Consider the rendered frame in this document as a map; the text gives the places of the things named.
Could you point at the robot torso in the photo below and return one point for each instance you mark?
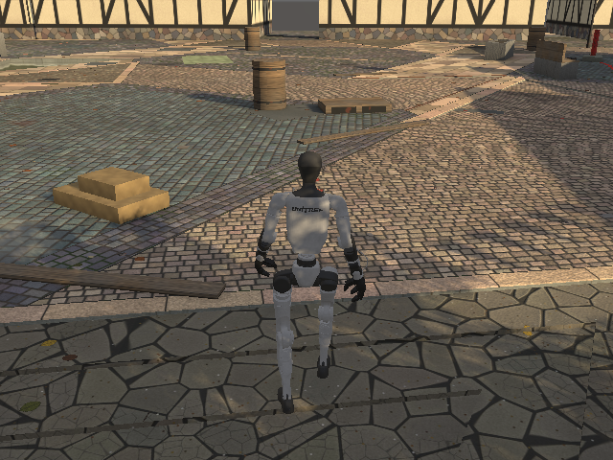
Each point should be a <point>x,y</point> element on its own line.
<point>307,222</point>

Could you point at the left robot hand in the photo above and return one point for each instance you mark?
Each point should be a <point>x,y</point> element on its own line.
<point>268,262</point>

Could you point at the left robot shin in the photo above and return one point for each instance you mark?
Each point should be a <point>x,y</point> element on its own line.
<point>284,357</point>

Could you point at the robot left forearm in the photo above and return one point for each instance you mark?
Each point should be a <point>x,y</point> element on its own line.
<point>262,249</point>

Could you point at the right robot hand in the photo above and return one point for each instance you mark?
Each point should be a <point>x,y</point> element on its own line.
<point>359,288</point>

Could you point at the robot right forearm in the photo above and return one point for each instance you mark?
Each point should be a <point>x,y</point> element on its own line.
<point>353,261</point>

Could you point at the left robot upper arm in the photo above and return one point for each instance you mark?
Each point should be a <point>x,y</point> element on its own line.
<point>277,202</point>

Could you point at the right robot upper arm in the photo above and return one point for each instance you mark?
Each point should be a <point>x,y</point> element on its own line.
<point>338,204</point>

